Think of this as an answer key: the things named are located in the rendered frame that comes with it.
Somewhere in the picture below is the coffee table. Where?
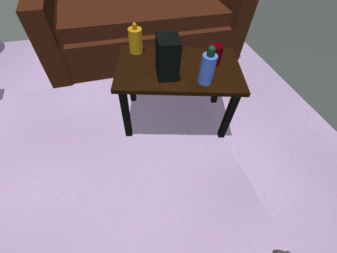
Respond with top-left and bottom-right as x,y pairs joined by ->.
111,45 -> 250,138

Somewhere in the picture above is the sofa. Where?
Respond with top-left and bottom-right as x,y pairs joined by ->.
16,0 -> 259,88

